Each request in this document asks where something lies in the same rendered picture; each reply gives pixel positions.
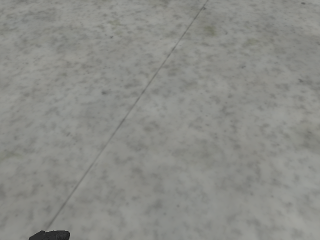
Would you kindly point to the robot left hand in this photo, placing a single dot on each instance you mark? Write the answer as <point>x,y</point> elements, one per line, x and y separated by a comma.
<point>51,235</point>

